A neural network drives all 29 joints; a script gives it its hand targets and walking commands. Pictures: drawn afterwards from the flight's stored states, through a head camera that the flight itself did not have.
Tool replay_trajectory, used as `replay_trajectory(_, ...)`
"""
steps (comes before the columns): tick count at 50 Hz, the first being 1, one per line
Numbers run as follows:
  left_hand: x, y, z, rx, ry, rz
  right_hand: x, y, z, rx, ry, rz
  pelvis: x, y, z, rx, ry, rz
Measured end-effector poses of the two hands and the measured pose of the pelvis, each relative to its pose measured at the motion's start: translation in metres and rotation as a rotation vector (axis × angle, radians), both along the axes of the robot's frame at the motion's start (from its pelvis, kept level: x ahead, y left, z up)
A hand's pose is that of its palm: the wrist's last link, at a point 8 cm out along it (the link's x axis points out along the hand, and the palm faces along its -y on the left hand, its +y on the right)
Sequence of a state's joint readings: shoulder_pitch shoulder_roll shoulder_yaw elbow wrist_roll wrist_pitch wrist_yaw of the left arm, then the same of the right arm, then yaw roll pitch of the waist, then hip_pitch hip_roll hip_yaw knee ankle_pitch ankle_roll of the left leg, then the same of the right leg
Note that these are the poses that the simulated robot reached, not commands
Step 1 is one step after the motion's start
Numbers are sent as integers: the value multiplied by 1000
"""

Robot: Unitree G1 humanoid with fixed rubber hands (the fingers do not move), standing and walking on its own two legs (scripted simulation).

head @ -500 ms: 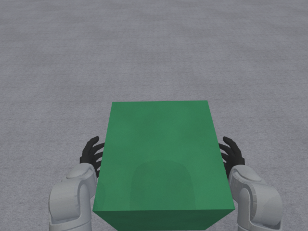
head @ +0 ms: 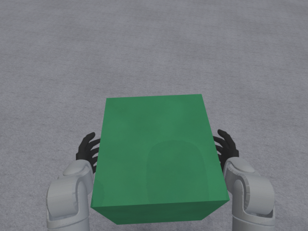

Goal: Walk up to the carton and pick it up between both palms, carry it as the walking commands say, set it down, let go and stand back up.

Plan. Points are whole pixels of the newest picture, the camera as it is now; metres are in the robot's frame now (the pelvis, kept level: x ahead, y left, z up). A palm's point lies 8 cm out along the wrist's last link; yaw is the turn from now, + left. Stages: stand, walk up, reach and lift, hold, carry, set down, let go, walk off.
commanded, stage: carry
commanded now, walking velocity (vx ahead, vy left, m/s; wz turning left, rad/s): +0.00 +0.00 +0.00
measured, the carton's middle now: (156, 163) +0.30 +0.01 +0.00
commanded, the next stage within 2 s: none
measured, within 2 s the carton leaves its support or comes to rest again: neither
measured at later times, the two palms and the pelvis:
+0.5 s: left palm (103, 116) +0.38 +0.15 +0.09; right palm (229, 112) +0.40 -0.18 +0.09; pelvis +0.14 -0.03 +0.00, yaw +3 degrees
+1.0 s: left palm (103, 123) +0.36 +0.14 +0.09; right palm (233, 117) +0.38 -0.19 +0.09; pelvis +0.12 -0.04 +0.00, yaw +3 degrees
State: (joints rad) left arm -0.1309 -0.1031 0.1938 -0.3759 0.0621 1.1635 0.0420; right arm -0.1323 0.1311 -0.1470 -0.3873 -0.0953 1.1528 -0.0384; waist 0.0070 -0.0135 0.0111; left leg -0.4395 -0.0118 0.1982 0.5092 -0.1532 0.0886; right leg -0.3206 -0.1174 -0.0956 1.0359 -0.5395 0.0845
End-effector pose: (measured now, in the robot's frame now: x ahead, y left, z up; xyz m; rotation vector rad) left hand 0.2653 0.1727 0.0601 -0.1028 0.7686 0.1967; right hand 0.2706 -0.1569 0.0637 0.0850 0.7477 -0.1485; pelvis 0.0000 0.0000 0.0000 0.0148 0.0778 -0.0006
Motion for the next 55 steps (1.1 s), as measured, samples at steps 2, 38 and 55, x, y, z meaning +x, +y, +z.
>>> replay_trajectory(2,13,-2,-3,-16,26,-3,9,-3,0,-6,27,-14,15,1,6,-6,7,1)
replay_trajectory(38,110,-28,20,6,-41,48,124,-28,17,21,-40,36,135,-36,2,-13,-12,61)
replay_trajectory(55,92,-31,31,12,-56,39,105,-30,28,22,-55,31,116,-38,6,-12,-37,62)
